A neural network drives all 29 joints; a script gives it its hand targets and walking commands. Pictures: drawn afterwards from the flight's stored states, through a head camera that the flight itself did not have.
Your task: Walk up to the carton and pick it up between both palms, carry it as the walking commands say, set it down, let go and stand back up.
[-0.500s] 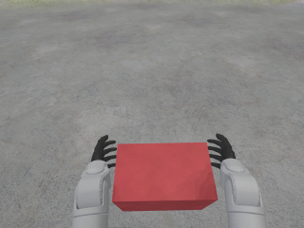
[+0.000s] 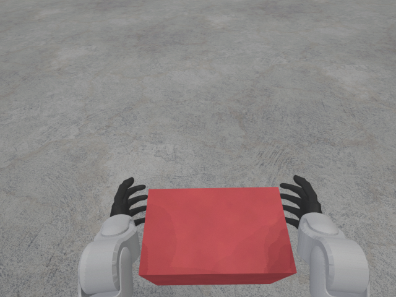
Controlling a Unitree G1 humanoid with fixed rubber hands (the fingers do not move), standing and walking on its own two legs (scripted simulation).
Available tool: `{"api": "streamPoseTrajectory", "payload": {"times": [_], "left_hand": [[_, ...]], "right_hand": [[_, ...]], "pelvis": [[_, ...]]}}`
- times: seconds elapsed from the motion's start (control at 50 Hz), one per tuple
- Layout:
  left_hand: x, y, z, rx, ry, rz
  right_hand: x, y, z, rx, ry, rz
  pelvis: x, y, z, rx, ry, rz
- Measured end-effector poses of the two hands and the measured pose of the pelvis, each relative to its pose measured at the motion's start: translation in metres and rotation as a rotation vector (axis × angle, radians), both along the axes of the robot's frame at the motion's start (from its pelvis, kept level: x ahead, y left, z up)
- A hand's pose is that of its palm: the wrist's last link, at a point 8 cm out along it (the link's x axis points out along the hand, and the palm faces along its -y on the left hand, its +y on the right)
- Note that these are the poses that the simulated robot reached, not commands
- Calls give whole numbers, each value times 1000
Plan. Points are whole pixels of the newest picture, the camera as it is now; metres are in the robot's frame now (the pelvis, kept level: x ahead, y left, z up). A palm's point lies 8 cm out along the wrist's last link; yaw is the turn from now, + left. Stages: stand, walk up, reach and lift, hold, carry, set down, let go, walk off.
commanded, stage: carry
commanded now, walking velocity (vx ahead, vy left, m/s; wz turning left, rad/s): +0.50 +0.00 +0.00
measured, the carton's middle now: (213, 239) +0.26 +0.01 +0.01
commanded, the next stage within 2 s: none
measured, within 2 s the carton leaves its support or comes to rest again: neither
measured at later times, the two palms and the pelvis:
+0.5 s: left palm (156, 110) +0.58 +0.17 +0.10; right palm (275, 111) +0.56 -0.15 +0.11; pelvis +0.32 +0.02 +0.00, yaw -2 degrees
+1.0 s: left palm (180, 56) +0.91 +0.14 +0.11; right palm (266, 57) +0.91 -0.18 +0.10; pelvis +0.66 -0.02 +0.00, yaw +0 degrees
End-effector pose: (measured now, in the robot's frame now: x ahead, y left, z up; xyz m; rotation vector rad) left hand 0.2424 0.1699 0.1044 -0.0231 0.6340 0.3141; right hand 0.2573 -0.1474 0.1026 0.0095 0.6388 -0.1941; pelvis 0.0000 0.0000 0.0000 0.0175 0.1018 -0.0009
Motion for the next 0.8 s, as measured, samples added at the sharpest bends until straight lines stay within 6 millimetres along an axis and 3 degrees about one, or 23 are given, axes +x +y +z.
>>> {"api": "streamPoseTrajectory", "payload": {"times": [0.14,0.22,0.34,0.48,0.62,0.7,0.8], "left_hand": [[107,20,-24,-24,-10,-36],[161,16,-31,-28,62,-97],[235,8,-16,-32,49,-152],[321,4,-6,-24,-4,-101],[420,-16,-23,11,-22,-36],[462,-21,-30,20,64,4],[516,-24,-13,25,64,32]], "right_hand": [[93,20,-19,-24,-10,-37],[128,17,-24,-28,62,-100],[188,9,-4,-47,51,-146],[290,4,6,-40,-3,-96],[410,-16,-23,-4,-23,-32],[463,-21,-34,7,63,5],[526,-23,-20,6,61,38]], "pelvis": [[100,28,-26,9,-27,-34],[142,38,-15,-8,-13,-58],[210,40,3,-40,-1,-55],[305,23,1,-48,-12,-33],[417,-10,-29,-40,-30,14],[462,-23,-18,-23,-17,40],[521,-31,2,8,-9,43]]}}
